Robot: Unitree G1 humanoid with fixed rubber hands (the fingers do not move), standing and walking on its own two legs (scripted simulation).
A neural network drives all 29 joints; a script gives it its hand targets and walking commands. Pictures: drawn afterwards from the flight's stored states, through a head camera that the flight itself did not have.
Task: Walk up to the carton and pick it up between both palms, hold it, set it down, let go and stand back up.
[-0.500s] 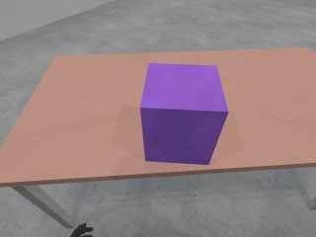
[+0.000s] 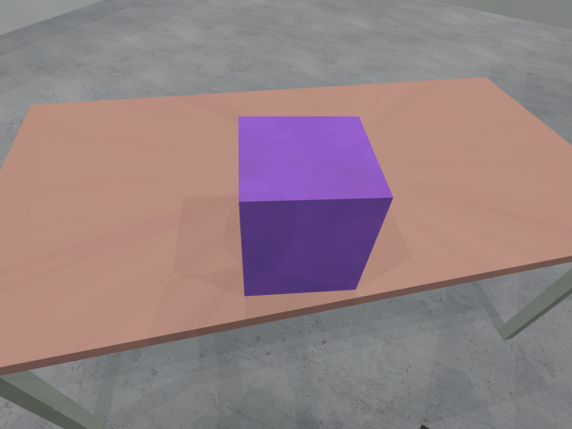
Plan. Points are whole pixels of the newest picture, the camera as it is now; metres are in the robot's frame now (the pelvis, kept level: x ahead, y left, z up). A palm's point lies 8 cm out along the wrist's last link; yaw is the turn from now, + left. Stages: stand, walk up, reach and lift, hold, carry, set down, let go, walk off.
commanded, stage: walk up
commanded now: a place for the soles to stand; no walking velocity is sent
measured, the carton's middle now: (300, 208) +0.48 -0.02 +0.02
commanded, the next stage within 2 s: reach and lift in 1.08 s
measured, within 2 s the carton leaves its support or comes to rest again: neither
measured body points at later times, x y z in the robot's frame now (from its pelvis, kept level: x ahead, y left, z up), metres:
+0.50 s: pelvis +0.02 -0.04 +0.00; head +0.02 -0.04 +0.45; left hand +0.13 +0.16 -0.13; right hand +0.07 -0.27 -0.13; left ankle +0.03 +0.10 -0.74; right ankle +0.03 -0.13 -0.74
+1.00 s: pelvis +0.03 -0.03 +0.00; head +0.03 -0.03 +0.45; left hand +0.13 +0.18 -0.13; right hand +0.09 -0.26 -0.13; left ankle +0.03 +0.10 -0.74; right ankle +0.03 -0.13 -0.74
